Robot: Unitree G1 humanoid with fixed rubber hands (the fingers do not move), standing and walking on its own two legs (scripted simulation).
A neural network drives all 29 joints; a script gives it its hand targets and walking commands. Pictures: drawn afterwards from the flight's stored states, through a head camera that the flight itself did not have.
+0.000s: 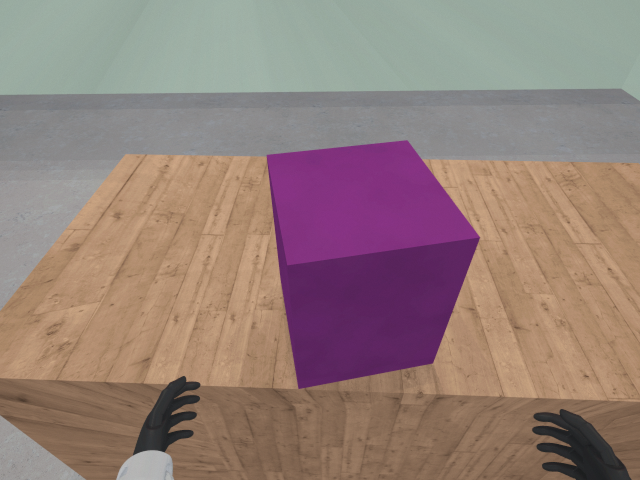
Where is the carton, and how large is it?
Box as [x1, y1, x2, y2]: [267, 140, 479, 388]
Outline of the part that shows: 407,140 267,155 280,278 298,388 432,363 479,237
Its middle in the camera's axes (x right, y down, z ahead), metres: +0.05 +0.03 +0.54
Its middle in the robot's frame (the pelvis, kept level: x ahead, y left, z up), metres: +0.40 -0.01 +0.08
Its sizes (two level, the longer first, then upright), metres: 0.210 0.200 0.250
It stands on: a pedestal, 0.74 m high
